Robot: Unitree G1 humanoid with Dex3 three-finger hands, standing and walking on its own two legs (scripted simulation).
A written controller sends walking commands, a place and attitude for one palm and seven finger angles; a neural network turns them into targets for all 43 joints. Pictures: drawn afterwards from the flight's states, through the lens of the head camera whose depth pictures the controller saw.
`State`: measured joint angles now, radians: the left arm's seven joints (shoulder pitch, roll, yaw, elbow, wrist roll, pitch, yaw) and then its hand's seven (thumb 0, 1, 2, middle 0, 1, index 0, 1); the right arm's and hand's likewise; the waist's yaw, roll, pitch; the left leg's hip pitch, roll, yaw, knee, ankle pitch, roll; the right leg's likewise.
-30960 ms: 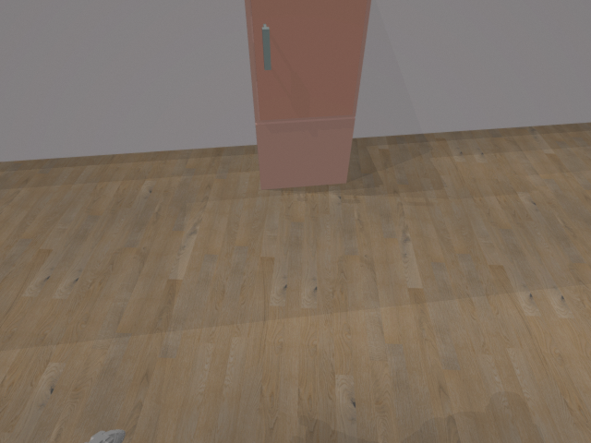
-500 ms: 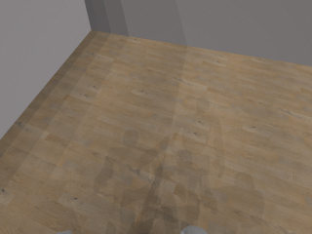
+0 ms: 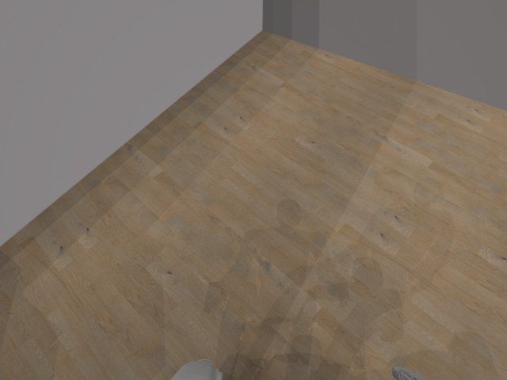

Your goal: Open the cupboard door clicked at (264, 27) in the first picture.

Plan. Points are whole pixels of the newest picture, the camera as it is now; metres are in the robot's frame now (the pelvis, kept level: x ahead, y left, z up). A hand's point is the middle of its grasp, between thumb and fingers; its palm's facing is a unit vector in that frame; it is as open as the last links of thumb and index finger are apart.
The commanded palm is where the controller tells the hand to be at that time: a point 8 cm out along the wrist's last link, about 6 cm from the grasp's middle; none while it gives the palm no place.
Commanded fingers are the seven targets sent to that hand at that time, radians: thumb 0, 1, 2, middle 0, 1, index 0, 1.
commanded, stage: turn to face it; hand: left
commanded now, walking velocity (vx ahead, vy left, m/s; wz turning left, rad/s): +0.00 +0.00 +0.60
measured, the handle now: out of the picture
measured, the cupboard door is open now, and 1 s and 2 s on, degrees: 44 44 44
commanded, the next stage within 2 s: none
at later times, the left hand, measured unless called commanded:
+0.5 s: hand out of the picture +0.06 +0.20 -0.15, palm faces +0.27 -0.91 -0.32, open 7.4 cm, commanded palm none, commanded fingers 0.00 0.90 0.90 -0.20 -0.30 -0.20 -0.30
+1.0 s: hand out of the picture -0.07 +0.18 -0.19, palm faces +0.60 -0.76 -0.24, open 7.4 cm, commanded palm none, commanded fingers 0.00 0.90 0.90 -0.20 -0.30 -0.20 -0.30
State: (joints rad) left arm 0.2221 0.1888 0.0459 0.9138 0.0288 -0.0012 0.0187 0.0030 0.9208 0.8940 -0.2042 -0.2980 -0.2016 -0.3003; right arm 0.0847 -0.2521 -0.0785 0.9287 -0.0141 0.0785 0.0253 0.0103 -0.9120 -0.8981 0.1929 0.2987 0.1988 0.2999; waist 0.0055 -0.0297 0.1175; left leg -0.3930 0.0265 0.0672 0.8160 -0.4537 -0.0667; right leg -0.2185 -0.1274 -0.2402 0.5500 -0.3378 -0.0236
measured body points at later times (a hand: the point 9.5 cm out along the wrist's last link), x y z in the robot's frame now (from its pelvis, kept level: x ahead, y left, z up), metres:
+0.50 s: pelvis +0.01 -0.04 -0.01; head +0.07 -0.06 +0.43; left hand +0.04 +0.24 -0.13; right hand +0.15 -0.27 -0.17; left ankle -0.03 +0.11 -0.71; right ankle +0.03 -0.15 -0.74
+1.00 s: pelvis +0.01 -0.03 -0.01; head +0.04 +0.02 +0.44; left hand -0.10 +0.22 -0.17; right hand +0.26 -0.17 -0.13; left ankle -0.03 +0.05 -0.74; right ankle +0.05 -0.17 -0.66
